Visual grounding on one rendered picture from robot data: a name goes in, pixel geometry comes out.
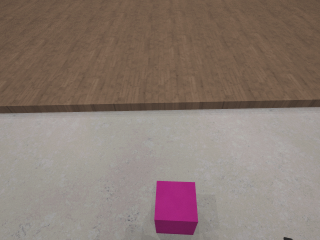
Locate carton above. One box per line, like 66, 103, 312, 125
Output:
154, 181, 198, 235

